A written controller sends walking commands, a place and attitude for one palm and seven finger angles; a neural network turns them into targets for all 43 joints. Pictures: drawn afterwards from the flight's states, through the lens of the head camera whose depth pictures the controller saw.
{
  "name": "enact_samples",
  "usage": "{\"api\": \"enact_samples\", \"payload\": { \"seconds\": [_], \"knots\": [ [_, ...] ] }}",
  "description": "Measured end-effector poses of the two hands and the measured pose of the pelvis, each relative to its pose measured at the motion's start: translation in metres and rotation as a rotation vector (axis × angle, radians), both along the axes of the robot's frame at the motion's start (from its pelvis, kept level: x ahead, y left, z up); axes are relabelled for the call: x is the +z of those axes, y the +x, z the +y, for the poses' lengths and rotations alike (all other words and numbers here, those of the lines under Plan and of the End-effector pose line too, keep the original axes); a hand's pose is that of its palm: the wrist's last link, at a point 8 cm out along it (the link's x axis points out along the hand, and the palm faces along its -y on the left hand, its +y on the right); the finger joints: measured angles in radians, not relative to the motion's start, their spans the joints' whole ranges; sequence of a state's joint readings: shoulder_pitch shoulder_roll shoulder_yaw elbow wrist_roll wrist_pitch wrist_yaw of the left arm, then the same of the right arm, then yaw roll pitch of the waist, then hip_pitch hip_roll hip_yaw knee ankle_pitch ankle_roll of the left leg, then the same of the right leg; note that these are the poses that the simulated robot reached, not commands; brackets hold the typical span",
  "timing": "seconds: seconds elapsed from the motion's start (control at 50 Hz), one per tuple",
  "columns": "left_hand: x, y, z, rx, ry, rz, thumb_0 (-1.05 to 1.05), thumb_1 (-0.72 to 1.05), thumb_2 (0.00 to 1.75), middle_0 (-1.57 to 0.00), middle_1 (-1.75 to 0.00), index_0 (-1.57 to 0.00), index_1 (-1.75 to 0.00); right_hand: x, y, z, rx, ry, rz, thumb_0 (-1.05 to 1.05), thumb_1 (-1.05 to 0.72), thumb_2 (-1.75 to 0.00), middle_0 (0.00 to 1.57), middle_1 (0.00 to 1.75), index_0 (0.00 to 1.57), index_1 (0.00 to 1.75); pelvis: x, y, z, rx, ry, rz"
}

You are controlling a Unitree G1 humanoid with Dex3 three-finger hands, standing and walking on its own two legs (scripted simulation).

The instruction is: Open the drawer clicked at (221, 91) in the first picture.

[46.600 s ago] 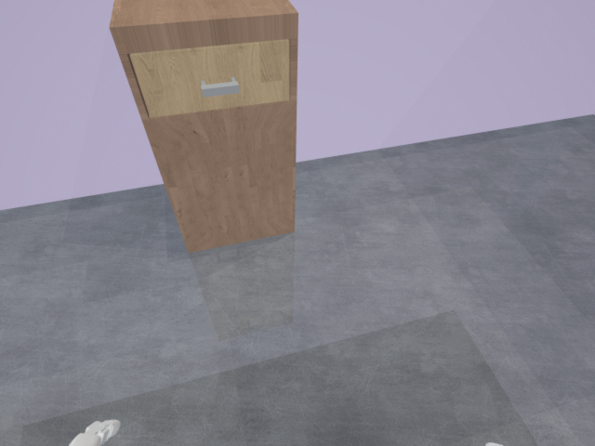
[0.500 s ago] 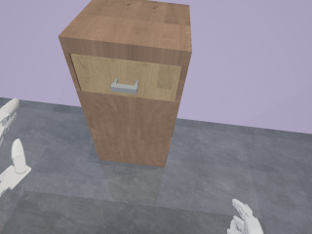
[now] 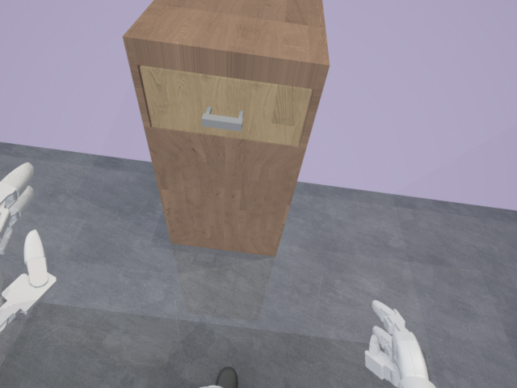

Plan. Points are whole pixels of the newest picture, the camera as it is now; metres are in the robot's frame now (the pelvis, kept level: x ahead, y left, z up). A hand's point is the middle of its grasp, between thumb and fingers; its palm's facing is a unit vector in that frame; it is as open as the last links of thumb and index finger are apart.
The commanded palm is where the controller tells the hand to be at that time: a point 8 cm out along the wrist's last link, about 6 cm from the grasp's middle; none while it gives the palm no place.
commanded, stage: step back with the hand held close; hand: left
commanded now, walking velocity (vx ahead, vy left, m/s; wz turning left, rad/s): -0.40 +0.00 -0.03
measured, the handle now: (223, 117) +0.73 +0.16 -0.03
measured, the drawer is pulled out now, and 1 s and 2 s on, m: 0.00 0.00 0.00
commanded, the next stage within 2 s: stop stepping back and stand still in 0.02 s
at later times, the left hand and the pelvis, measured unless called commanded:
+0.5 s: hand (8, 369) +0.10 +0.24 +0.17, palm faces +0.17 -0.87 -0.47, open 7.4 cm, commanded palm +0.06 +0.29 +0.18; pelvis -0.10 +0.03 +0.01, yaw -6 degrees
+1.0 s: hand out of the picture +0.07 +0.28 +0.17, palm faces +0.35 -0.81 -0.47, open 7.4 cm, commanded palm +0.01 +0.33 +0.18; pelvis -0.13 +0.05 -0.01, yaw -3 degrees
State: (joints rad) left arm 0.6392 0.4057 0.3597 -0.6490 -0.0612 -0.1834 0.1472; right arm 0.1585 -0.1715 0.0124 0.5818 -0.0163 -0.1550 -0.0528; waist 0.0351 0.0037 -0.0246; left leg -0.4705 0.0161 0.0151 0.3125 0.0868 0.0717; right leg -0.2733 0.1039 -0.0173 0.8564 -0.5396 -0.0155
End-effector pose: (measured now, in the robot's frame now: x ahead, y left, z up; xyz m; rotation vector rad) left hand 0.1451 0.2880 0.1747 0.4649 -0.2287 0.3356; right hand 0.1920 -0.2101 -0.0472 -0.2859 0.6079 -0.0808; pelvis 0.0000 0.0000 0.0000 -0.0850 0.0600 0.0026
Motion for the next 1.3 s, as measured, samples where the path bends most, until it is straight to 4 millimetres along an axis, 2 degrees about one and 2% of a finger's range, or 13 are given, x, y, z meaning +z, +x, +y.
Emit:
{"api": "enact_samples", "payload": {
  "seconds": [0.14,0.26,0.38,0.46,0.54,0.64,0.78,0.86,1.04,1.14,1.22,1.26,1.3],
  "knots": [
    [-0.001,-0.025,-0.016,-0.081,0.030,-0.063,0.02,0.89,0.90,-0.21,-0.31,-0.21,-0.30,-0.022,-0.035,0.004,0.020,0.028,0.020,0.01,-0.90,-0.90,0.21,0.30,0.21,0.30,-0.016,-0.049,-0.001,-0.074,0.054,0.023],
    [0.005,-0.027,-0.002,-0.122,0.047,-0.108,0.01,0.89,0.90,-0.21,-0.31,-0.21,-0.30,-0.022,-0.093,-0.004,-0.099,0.000,0.081,0.01,-0.90,-0.90,0.21,0.30,0.21,0.30,-0.014,-0.047,0.014,-0.066,0.050,-0.017],
    [-0.008,-0.029,0.007,-0.147,0.016,-0.020,0.02,0.89,0.90,-0.21,-0.31,-0.21,-0.30,-0.016,-0.148,-0.006,-0.188,-0.014,0.073,0.01,-0.90,-0.90,0.20,0.30,0.20,0.30,-0.007,-0.077,0.025,-0.084,0.070,-0.055],
    [0.004,-0.054,-0.002,-0.195,0.043,0.028,0.02,0.89,0.90,-0.21,-0.31,-0.21,-0.30,-0.007,-0.182,-0.004,-0.199,-0.009,0.083,0.01,-0.90,-0.90,0.20,0.30,0.20,0.30,0.004,-0.094,0.026,-0.102,0.053,-0.064],
    [0.022,-0.086,-0.007,-0.200,0.100,0.048,0.02,0.89,0.90,-0.21,-0.31,-0.21,-0.30,-0.009,-0.201,-0.004,-0.201,0.007,0.097,0.01,-0.90,-0.90,0.20,0.30,0.20,0.30,0.009,-0.108,0.028,-0.095,0.048,-0.056],
    [0.024,-0.113,0.003,-0.126,0.137,0.017,0.01,0.89,0.90,-0.21,-0.31,-0.21,-0.30,-0.028,-0.213,-0.011,-0.195,0.003,0.144,0.01,-0.90,-0.90,0.20,0.30,0.20,0.30,0.001,-0.133,0.029,-0.120,0.085,-0.058],
    [-0.001,-0.117,0.021,0.010,-0.030,-0.018,0.01,0.89,0.90,-0.21,-0.31,-0.21,-0.30,-0.025,-0.223,-0.013,-0.224,-0.029,0.138,0.01,-0.90,-0.90,0.20,0.30,0.20,0.30,0.004,-0.131,0.036,-0.062,0.097,-0.037],
    [-0.007,-0.119,0.025,-0.023,-0.053,-0.023,0.02,0.89,0.90,-0.21,-0.31,-0.21,-0.30,-0.023,-0.214,-0.006,-0.206,-0.068,0.108,0.01,-0.90,-0.90,0.20,0.30,0.20,0.30,-0.003,-0.129,0.050,-0.044,0.081,-0.041],
    [0.020,-0.110,0.032,-0.054,0.120,-0.053,0.02,0.89,0.90,-0.21,-0.31,-0.21,-0.30,-0.033,-0.183,0.037,-0.124,0.082,0.053,0.01,-0.90,-0.90,0.20,0.30,0.20,0.30,-0.008,-0.133,0.051,-0.044,0.079,-0.070],
    [0.010,-0.111,0.036,-0.049,0.072,0.007,0.01,0.89,0.90,-0.21,-0.31,-0.21,-0.30,-0.039,-0.179,0.048,-0.116,0.106,0.104,0.01,-0.90,-0.90,0.20,0.30,0.20,0.30,-0.005,-0.127,0.059,-0.041,0.069,-0.055],
    [-0.014,-0.109,0.051,-0.033,0.038,0.078,0.01,0.89,0.90,-0.21,-0.31,-0.21,-0.30,-0.040,-0.178,0.050,-0.111,0.080,0.126,0.01,-0.90,-0.90,0.20,0.30,0.20,0.30,-0.005,-0.124,0.068,-0.036,0.069,-0.050],
    [-0.060,-0.096,0.061,-0.010,-0.013,0.264,0.01,0.89,0.90,-0.20,-0.31,-0.21,-0.30,-0.048,-0.179,0.048,-0.074,0.077,0.176,0.01,-0.90,-0.90,0.20,0.30,0.20,0.30,-0.004,-0.127,0.073,-0.016,0.072,-0.036],
    [-0.119,-0.091,0.065,0.038,-0.108,0.514,0.00,0.90,0.90,-0.20,-0.31,-0.20,-0.30,-0.057,-0.186,0.044,-0.058,0.061,0.238,0.01,-0.90,-0.90,0.20,0.30,0.20,0.30,-0.003,-0.132,0.075,0.011,0.070,-0.028]
  ]
}}
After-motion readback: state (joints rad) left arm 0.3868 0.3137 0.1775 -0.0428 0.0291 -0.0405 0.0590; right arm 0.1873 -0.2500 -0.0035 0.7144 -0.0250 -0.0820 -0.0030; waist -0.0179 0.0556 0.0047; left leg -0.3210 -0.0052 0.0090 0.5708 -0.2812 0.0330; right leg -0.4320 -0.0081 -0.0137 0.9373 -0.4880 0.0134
